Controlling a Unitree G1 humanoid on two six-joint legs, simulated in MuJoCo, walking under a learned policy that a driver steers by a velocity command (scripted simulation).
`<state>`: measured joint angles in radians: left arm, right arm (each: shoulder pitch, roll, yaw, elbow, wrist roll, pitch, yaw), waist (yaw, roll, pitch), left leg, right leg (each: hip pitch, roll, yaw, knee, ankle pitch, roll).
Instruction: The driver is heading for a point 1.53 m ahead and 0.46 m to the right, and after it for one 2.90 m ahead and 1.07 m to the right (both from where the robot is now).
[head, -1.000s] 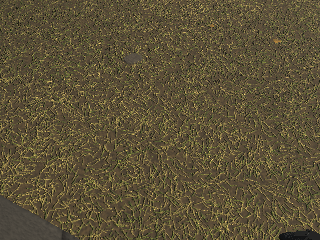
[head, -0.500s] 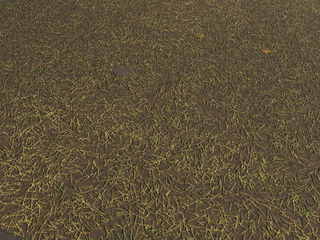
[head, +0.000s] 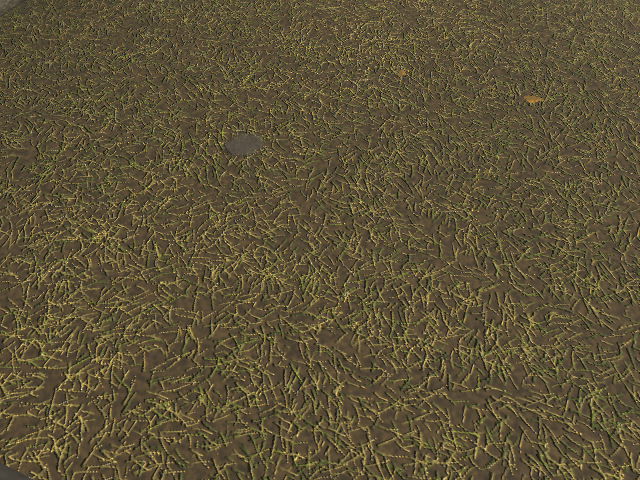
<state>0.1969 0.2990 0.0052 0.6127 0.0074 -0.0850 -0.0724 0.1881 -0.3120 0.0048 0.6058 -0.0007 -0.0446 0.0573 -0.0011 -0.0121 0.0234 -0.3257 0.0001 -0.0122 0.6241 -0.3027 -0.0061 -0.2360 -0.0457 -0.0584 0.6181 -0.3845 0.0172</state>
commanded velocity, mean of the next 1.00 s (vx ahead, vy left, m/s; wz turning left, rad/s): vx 0.00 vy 0.00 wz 0.00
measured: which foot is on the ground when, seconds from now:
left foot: down 0.00-1.00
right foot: down 0.00-1.00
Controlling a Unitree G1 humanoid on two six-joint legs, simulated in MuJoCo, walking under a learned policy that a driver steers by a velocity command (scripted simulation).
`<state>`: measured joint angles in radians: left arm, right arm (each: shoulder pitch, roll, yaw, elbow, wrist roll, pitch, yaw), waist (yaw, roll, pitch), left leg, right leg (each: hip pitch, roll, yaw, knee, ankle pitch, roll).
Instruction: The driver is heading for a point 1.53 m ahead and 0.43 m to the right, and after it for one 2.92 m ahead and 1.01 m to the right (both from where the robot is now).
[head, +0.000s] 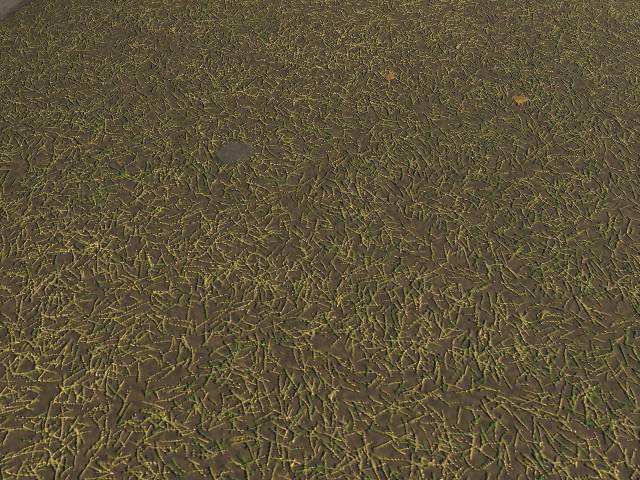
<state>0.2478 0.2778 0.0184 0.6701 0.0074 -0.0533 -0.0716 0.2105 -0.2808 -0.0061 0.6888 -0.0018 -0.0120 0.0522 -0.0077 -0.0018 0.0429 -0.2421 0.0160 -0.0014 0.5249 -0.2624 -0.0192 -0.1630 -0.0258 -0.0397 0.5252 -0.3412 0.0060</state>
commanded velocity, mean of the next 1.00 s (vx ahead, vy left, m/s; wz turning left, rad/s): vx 0.40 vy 0.00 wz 0.00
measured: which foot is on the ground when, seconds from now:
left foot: down 0.00-1.00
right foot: down 0.00-0.64, up 0.66-1.00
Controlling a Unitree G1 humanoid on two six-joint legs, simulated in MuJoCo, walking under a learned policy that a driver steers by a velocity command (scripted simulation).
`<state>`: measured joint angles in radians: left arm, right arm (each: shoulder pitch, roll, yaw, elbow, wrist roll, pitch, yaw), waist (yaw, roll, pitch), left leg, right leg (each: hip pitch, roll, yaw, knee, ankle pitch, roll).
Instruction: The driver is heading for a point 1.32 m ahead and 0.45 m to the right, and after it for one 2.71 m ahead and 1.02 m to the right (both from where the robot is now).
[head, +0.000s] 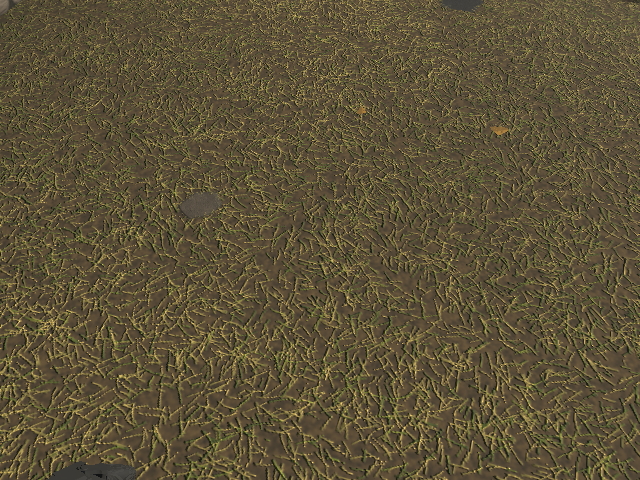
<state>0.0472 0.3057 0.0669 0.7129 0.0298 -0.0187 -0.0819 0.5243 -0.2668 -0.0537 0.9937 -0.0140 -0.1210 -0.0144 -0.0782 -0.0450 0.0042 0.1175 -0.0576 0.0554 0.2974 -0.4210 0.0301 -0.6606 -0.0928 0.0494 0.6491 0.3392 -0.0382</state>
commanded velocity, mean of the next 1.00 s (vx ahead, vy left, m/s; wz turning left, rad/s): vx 0.98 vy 0.00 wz -0.31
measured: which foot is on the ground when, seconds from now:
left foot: down 0.00-0.20, up 0.22-0.56, down 0.58-1.00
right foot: up 0.00-0.18, down 0.20-0.58, up 0.60-1.00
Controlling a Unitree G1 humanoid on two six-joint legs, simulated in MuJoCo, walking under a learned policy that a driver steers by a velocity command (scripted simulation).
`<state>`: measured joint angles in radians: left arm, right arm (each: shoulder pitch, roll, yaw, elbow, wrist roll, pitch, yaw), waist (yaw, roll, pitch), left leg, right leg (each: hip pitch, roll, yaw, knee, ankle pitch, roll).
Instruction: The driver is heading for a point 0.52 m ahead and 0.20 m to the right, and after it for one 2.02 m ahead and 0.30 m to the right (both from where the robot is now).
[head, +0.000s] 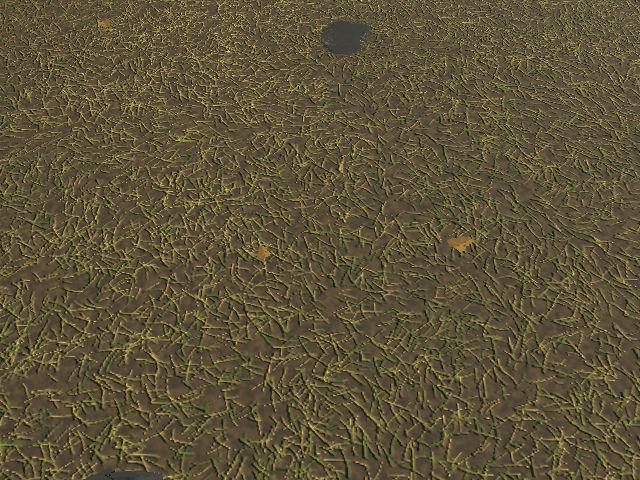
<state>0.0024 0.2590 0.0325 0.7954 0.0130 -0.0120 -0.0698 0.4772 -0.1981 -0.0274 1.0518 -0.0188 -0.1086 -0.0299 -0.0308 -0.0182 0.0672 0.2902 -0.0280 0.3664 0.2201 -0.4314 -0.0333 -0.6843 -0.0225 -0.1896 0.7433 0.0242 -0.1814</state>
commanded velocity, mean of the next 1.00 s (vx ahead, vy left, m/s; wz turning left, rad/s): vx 1.00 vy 0.00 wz -0.49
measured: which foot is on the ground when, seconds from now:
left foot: down 0.00-0.06, up 0.08-0.46, down 0.48-0.90, up 0.92-1.00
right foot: up 0.00-0.04, down 0.06-0.48, up 0.50-0.88, down 0.90-1.00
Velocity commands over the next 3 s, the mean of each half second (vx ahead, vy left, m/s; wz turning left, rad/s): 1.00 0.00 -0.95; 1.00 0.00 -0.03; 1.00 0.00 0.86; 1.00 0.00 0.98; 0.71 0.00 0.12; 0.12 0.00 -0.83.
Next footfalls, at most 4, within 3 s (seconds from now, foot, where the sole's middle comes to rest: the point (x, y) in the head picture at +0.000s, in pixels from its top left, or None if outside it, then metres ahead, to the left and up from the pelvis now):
0.06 right None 0.24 -0.02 -0.75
0.48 left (331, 365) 0.72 -0.01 -0.75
0.90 right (502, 306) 0.86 -0.42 -0.75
1.36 left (463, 173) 1.31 -0.41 -0.75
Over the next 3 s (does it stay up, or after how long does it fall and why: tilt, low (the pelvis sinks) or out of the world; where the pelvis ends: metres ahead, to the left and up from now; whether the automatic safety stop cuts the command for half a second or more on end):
stays up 2.20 -0.13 -0.12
